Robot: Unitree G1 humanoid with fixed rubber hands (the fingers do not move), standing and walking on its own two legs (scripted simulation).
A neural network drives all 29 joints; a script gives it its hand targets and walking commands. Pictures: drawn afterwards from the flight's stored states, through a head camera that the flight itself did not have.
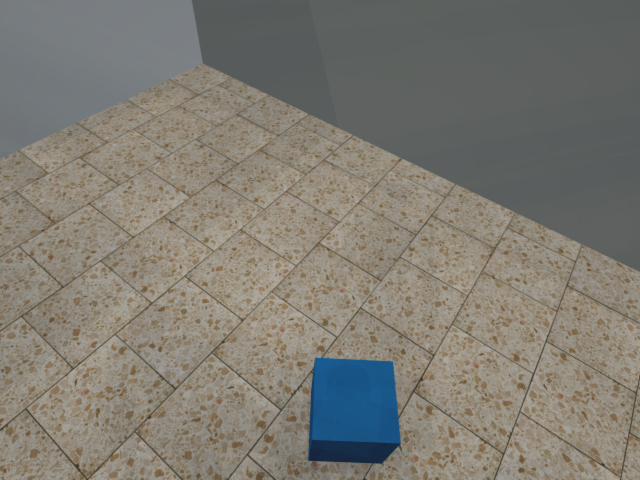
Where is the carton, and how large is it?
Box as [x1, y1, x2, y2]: [308, 358, 400, 463]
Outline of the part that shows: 315,358 311,387 308,460 381,463 400,443 392,361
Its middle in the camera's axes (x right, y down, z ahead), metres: +0.08 +0.48 +1.08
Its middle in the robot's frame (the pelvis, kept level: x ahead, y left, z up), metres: +0.39 -0.10 -0.66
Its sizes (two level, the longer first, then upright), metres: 0.210 0.200 0.250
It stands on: the floor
